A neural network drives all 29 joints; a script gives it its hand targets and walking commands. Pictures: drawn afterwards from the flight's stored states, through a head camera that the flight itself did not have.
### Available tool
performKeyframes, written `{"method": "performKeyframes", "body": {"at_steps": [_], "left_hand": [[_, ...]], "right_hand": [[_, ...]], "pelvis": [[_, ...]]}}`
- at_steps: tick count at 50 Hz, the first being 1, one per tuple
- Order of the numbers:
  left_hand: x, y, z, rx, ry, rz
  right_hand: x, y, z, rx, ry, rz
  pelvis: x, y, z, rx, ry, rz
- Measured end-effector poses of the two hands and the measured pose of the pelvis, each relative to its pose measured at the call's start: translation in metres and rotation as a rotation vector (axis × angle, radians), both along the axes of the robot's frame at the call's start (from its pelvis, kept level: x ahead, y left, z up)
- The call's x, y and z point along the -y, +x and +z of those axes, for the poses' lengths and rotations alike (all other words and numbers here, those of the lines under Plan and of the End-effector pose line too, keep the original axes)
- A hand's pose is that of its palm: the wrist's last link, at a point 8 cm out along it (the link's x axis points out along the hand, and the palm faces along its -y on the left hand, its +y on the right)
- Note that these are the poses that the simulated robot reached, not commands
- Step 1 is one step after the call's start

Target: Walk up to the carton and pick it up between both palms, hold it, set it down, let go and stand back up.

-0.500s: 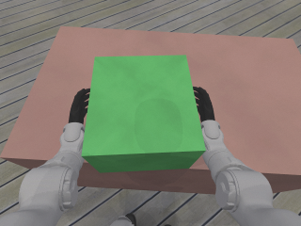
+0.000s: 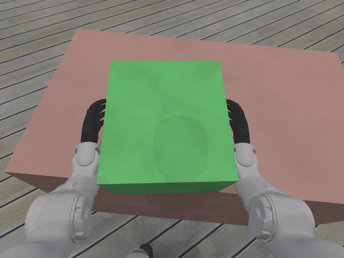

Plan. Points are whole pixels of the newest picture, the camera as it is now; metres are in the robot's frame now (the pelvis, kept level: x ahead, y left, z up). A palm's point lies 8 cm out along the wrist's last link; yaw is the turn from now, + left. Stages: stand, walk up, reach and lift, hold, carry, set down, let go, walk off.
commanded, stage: reach and lift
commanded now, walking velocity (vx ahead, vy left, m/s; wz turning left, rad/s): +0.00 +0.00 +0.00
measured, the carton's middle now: (166, 130) +0.42 +0.04 -0.01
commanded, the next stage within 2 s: none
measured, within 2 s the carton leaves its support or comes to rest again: neither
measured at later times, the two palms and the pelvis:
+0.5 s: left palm (92, 137) +0.38 +0.22 +0.01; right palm (240, 139) +0.40 -0.15 +0.01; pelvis -0.01 +0.00 +0.00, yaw +0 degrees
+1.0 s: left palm (97, 119) +0.38 +0.18 +0.08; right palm (265, 133) +0.38 -0.18 +0.08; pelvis +0.00 +0.00 +0.01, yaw +1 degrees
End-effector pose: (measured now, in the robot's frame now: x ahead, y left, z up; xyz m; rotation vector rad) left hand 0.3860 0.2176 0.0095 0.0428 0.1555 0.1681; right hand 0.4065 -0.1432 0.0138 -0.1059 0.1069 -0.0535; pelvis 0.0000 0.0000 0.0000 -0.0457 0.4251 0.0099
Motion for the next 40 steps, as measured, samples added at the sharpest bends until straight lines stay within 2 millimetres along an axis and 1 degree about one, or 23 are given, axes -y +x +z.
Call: {"method": "performKeyframes", "body": {"at_steps": [9,18,27,34,37,40], "left_hand": [[0.000,-0.003,0.000,0.012,-0.006,-0.001],[0.001,-0.004,-0.001,0.001,-0.001,-0.002],[0.003,-0.007,-0.004,-0.041,0.016,0.000],[0.010,-0.011,-0.004,-0.073,0.021,0.000],[0.014,-0.012,0.000,-0.074,0.025,-0.004],[0.018,-0.012,0.009,-0.063,0.012,-0.008]], "right_hand": [[0.000,-0.005,0.001,0.012,-0.002,-0.003],[0.001,-0.007,-0.001,0.002,-0.001,-0.006],[0.003,-0.011,-0.006,-0.037,-0.003,-0.012],[0.009,-0.018,-0.008,-0.069,0.004,-0.019],[0.012,-0.021,-0.005,-0.070,0.026,-0.029],[0.016,-0.025,0.003,-0.062,0.064,-0.043]], "pelvis": [[-0.001,-0.012,-0.001,-0.023,-0.002,-0.006],[-0.003,-0.016,-0.004,-0.043,-0.004,-0.008],[-0.005,-0.013,-0.003,-0.040,-0.010,0.001],[-0.004,-0.010,-0.003,-0.018,-0.012,0.012],[-0.004,-0.008,-0.002,-0.006,-0.011,0.017],[-0.002,-0.007,-0.001,0.012,-0.007,0.021]]}}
